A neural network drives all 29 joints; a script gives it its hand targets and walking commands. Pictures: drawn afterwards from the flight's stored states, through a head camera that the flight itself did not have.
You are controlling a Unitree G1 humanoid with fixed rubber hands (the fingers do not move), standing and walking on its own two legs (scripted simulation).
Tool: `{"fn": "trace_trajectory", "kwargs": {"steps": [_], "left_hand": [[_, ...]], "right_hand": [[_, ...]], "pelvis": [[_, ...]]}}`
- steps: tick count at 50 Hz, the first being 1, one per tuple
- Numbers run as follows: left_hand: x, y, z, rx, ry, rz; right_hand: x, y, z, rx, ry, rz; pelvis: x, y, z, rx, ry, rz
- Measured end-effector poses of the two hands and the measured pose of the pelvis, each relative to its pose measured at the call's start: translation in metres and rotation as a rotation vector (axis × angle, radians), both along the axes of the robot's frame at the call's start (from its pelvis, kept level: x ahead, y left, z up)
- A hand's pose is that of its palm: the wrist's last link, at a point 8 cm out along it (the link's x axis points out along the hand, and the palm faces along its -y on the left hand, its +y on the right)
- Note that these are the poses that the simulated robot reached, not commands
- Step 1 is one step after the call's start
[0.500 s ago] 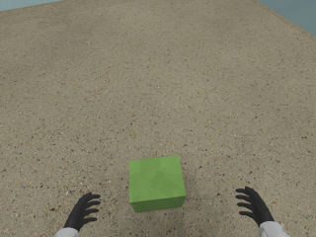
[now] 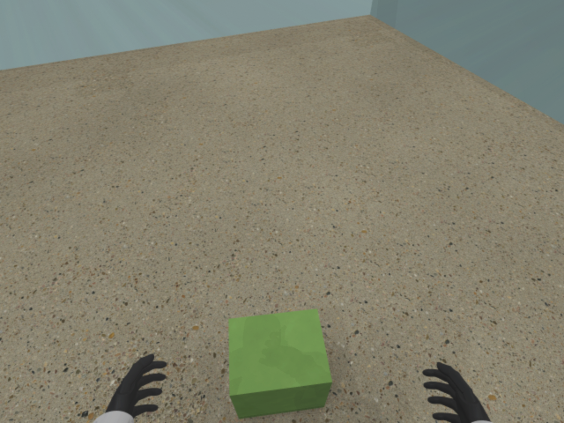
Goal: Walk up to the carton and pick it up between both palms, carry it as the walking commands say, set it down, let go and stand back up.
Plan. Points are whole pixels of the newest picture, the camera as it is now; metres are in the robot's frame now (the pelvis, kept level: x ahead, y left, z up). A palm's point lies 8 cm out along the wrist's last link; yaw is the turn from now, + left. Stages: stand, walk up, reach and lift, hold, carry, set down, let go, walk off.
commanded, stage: stand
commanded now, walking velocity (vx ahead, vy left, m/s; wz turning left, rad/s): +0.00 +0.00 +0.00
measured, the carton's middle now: (277, 364) +0.42 +0.04 -0.64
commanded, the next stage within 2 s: none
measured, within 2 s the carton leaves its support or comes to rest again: neither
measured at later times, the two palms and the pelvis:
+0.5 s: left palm out of the picture +0.15 +0.30 -0.09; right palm out of the picture +0.13 -0.28 -0.08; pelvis +0.02 +0.02 +0.00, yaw -2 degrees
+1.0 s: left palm out of the picture +0.11 +0.32 -0.10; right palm out of the picture +0.09 -0.29 -0.08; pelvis +0.00 +0.02 +0.01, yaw -2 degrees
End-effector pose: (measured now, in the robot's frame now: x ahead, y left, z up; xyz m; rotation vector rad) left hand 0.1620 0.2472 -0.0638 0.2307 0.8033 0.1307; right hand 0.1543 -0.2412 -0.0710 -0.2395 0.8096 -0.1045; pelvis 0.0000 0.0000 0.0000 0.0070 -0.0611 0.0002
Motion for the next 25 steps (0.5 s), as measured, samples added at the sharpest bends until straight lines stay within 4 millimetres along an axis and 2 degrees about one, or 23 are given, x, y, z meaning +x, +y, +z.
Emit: {"fn": "trace_trajectory", "kwargs": {"steps": [5,10,25], "left_hand": [[-0.006,0.028,-0.01,0.06,0.026,0.007],[-0.012,0.044,-0.02,0.085,0.078,0.005],[-0.013,0.057,-0.03,0.104,0.145,-0.025]], "right_hand": [[-0.011,-0.025,-0.002,-0.097,0.067,-0.025],[-0.015,-0.041,0.002,-0.153,0.097,-0.055],[-0.026,-0.037,-0.006,-0.156,0.156,-0.097]], "pelvis": [[0.004,0.004,0.0,-0.006,0.039,-0.008],[0.009,0.009,0.001,-0.009,0.056,-0.016],[0.015,0.02,0.003,-0.008,0.05,-0.028]]}}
